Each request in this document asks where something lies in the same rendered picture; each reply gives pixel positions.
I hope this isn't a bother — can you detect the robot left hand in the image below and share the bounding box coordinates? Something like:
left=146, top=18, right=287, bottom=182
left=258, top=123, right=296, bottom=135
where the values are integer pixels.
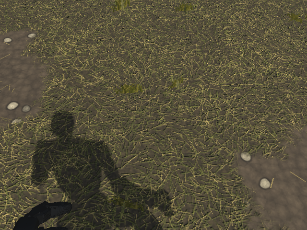
left=12, top=201, right=72, bottom=230

